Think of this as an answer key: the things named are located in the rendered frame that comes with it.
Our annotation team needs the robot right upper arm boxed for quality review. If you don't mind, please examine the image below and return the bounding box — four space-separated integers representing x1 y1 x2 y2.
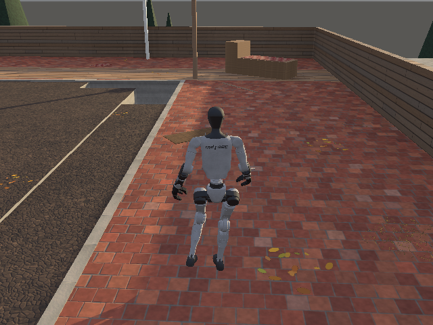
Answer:
230 135 249 172

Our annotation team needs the left robot hand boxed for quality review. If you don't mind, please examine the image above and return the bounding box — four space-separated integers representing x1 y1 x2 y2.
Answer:
172 185 187 200

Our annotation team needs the robot left shin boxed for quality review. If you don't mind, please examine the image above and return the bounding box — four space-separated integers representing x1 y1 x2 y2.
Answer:
189 212 203 259

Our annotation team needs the right robot hand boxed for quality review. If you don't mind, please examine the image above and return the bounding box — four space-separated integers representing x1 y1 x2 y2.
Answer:
236 175 252 186

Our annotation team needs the robot left upper arm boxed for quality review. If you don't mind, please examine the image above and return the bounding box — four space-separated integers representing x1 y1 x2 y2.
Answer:
182 136 202 174

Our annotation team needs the robot left forearm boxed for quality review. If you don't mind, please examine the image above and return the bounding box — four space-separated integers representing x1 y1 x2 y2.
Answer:
174 163 189 189

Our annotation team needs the left robot thigh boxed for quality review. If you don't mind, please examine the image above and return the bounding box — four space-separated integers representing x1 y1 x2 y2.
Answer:
193 188 207 224

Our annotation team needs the robot right forearm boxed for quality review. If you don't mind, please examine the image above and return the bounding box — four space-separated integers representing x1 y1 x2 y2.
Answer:
242 161 251 179

